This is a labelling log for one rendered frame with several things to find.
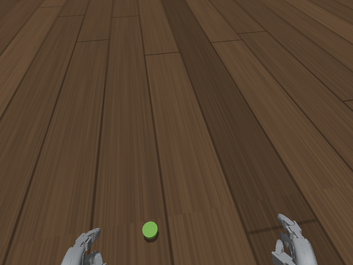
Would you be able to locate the left robot hand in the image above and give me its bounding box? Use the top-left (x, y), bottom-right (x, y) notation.
top-left (61, 228), bottom-right (106, 265)

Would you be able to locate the right robot hand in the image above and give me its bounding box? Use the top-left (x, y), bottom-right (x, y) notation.
top-left (272, 214), bottom-right (318, 265)

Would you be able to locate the tin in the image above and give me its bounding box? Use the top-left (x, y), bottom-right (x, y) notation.
top-left (142, 221), bottom-right (158, 239)

